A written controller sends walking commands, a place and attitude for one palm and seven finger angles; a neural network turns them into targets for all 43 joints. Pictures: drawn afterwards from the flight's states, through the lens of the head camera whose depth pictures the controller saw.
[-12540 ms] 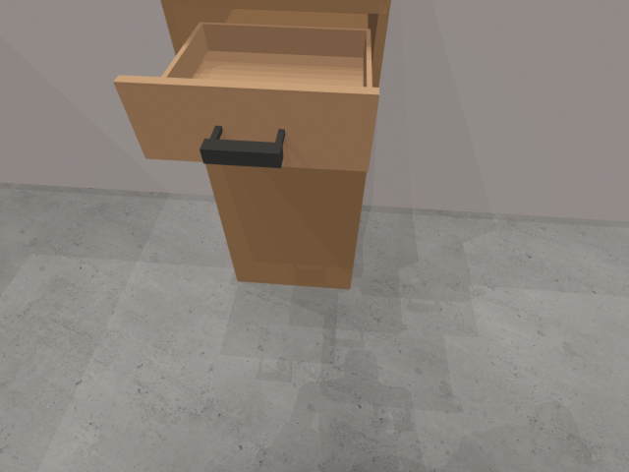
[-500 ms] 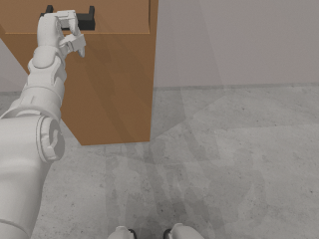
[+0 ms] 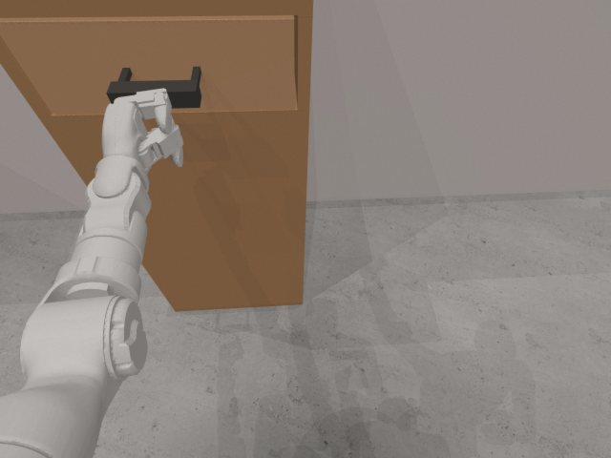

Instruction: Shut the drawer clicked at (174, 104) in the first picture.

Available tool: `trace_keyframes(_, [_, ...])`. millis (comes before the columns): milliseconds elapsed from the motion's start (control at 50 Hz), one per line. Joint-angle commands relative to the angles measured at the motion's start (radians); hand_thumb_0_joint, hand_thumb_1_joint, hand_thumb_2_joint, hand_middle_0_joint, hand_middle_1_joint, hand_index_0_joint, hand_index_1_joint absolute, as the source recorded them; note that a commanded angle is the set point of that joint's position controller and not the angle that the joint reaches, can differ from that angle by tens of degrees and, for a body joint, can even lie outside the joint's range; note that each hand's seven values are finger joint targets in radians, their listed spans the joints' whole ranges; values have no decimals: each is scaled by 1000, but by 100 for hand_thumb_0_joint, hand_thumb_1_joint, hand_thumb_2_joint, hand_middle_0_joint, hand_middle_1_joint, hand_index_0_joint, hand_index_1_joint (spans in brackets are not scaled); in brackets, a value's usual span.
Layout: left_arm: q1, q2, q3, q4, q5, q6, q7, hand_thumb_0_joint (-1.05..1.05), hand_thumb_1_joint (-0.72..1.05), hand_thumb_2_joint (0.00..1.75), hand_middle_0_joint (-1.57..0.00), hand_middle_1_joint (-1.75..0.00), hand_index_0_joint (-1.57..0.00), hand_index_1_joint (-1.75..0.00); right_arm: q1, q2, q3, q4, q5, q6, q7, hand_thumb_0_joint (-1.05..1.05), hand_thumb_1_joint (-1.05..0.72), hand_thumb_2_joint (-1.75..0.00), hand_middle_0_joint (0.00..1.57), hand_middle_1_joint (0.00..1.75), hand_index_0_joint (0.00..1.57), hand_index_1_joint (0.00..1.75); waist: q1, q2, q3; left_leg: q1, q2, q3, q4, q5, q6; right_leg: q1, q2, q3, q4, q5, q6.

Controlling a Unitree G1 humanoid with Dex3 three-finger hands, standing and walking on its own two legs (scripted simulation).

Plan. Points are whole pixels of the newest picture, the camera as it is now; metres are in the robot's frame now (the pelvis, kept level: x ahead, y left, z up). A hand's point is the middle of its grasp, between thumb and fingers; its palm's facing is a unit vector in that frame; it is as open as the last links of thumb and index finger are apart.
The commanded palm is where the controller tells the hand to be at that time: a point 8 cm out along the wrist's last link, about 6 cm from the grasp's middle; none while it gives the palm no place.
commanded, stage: draw the hand back to the body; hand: left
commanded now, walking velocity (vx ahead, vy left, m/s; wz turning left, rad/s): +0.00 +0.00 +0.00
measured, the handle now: (158, 84) +0.60 +0.17 +0.15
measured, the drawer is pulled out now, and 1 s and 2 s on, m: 0.00 0.00 0.00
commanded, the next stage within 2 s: step back with the hand held close in 1.38 s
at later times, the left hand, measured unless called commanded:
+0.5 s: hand (107, 226) +0.34 +0.18 +0.17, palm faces +0.02 -1.00 -0.02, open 3.3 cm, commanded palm +0.30 +0.22 +0.17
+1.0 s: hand (7, 357) +0.22 +0.22 +0.18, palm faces +0.34 -0.89 -0.31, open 3.3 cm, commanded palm +0.16 +0.26 +0.19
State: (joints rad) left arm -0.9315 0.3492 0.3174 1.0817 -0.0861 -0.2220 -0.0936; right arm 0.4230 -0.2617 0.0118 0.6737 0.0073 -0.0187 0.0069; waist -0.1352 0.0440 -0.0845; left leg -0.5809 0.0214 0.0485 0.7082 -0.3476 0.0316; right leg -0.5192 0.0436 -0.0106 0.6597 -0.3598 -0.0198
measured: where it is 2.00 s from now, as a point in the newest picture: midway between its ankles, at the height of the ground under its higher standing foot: outside the picture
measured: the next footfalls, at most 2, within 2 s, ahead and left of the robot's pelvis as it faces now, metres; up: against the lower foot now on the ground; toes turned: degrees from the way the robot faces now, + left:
none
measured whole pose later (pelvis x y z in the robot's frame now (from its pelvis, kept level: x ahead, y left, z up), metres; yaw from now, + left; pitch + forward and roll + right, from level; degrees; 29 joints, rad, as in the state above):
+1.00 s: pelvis -0.02 -0.01 +0.03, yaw +1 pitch -5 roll +0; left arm 0.27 0.30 0.20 -0.24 -0.08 -0.10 0.08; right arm 0.19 -0.23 0.03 0.66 0.01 -0.03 -0.06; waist 0.04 0.08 0.03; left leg -0.11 0.00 0.04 0.39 -0.20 0.02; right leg -0.05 0.03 -0.02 0.36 -0.23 -0.02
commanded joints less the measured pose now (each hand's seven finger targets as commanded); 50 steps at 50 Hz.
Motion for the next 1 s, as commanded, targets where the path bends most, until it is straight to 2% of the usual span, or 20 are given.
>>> trace_keyframes(0, [-423,210,13,-287,-20,-58,-14,0,90,90,-140,-160,-140,-160,100,-161,-57,-81,13,-19,-10,0,-90,-90,20,30,20,30,22,26,-425,383,-11,-58,-35,502,6,111,16,-7,-56,504,-2])
trace_keyframes(60, [-227,190,12,-404,-51,-31,-41,0,90,90,-140,-160,-140,-160,56,-154,-57,-124,26,-13,-7,0,-90,-90,20,30,20,30,66,30,-455,421,-7,-52,-43,615,6,177,11,-8,-56,580,-2])
trace_keyframes(100, [-158,135,-29,-477,-79,4,-61,0,90,90,-140,-160,-140,-160,17,-148,-56,-146,35,-12,-6,0,-90,-90,20,30,20,30,68,-30,-407,399,-11,-38,-62,581,15,219,10,-9,-76,608,3])
trace_keyframes(140, [-81,173,4,-547,-100,38,-69,0,90,90,-140,-160,-140,-160,-14,-153,-55,-164,41,-9,-14,0,-90,-90,20,30,20,30,86,-63,-371,370,-18,-27,-78,547,22,271,4,-5,-87,637,4])
trace_keyframes(160, [-65,149,-13,-617,-111,50,-74,0,90,90,-140,-160,-140,-160,-41,-146,-52,-179,43,-12,-14,0,-90,-90,20,30,20,30,90,-54,-368,375,-21,-21,-89,535,24,288,0,-3,-93,656,8])
trace_keyframes(200, [-14,174,8,-725,-120,69,-75,0,90,90,-140,-160,-140,-160,-77,-140,-51,-190,46,-18,-22,0,-90,-90,20,30,20,30,104,-50,-370,389,-26,-14,-101,513,27,324,-8,4,-104,676,11])
trace_keyframes(260, [17,159,-16,-858,-129,87,-82,0,90,90,-140,-160,-140,-160,-136,-127,-43,-202,49,-32,-34,0,-90,-90,20,30,20,30,104,0,-333,421,-30,-16,-121,477,28,322,-13,6,-124,637,9])
trace_keyframes(280, [62,169,-3,-882,-137,97,-85,0,90,90,-140,-160,-140,-160,-149,-128,-41,-203,50,-38,-38,0,-90,-90,20,30,20,30,112,-26,-326,421,-30,-19,-128,463,27,335,-14,6,-129,631,9])
trace_keyframes(360, [176,115,-51,-944,-163,150,-121,0,90,90,-140,-160,-140,-160,-222,-121,-28,-213,61,-58,-52,0,-90,-90,20,30,20,30,115,-13,-242,434,-34,-24,-155,390,25,307,-20,2,-161,554,9])
trace_keyframes(380, [189,93,-75,-963,-169,164,-129,0,90,90,-140,-160,-140,-160,-236,-122,-24,-216,64,-62,-55,0,-90,-90,20,30,20,30,110,-35,-224,433,-33,-33,-166,366,23,299,-19,-6,-168,514,7])
trace_keyframes(480, [265,110,-58,-1030,-191,230,-145,0,90,90,-140,-160,-140,-160,-310,-118,-8,-232,71,-76,-76,0,-90,-90,20,30,20,30,125,-44,-158,429,-38,-47,-201,246,19,277,-27,0,-214,356,7])
trace_keyframes(500, [296,146,-91,-1176,-93,157,-29,0,90,90,-140,-160,-140,-160,-353,-98,-9,-233,49,-83,-78,0,-90,-90,20,30,20,30,150,-28,-60,437,-39,-29,-236,211,15,234,-39,39,-282,289,7])
trace_keyframes(520, [393,99,-107,-1128,-76,146,30,0,90,90,-140,-160,-140,-160,-348,-96,-5,-214,42,-81,-79,0,-90,-90,20,30,20,30,140,-24,-43,445,-34,-35,-252,180,12,244,-41,32,-290,245,6])
trace_keyframes(540, [433,91,-127,-1165,-61,136,65,0,90,90,-140,-160,-140,-160,-351,-98,-5,-207,41,-74,-78,0,-90,-90,20,30,20,30,147,-73,-48,452,-28,-44,-272,174,12,269,-36,27,-305,223,5])
trace_keyframes(620, [529,129,-79,-1262,-22,113,142,0,90,90,-140,-160,-140,-160,-372,-83,-1,-202,28,-56,-82,0,-90,-90,20,30,20,30,153,-32,-94,504,-28,-31,-307,204,13,361,-45,34,-325,256,8])
trace_keyframes(780, [774,124,-57,-1424,5,76,184,0,90,90,-140,-160,-140,-160,-398,-72,-1,-194,7,-60,-79,0,-90,-90,20,30,20,30,174,37,-69,573,-21,-35,-354,286,8,422,-41,24,-358,309,0])
trace_keyframes(840, [905,120,-48,-1475,5,69,183,0,90,90,-140,-160,-140,-160,-405,-77,-10,-196,3,-64,-73,0,-90,-90,20,30,20,30,181,-33,-44,575,-15,-38,-357,306,8,422,-34,19,-372,308,2])
trace_keyframes(880, [964,105,-52,-1506,5,64,182,0,90,90,-140,-160,-140,-160,-405,-74,-9,-199,3,-64,-71,0,-90,-90,20,30,20,30,181,-12,-6,562,-14,-42,-365,288,6,411,-37,17,-372,285,1])
trace_keyframes(940, [1080,144,7,-1559,8,53,186,0,90,90,-140,-160,-140,-160,-403,-79,-19,-197,-3,-70,-69,0,-90,-90,20,30,20,30,194,-19,2,552,-12,-45,-361,287,5,415,-35,18,-379,269,-1])
trace_keyframes(980, [1143,134,15,-1602,6,45,186,0,90,90,-140,-160,-140,-160,-398,-70,-19,-200,-3,-73,-68,0,-90,-90,20,30,20,30,194,-15,-1,550,-10,-45,-359,292,4,419,-40,16,-369,278,0])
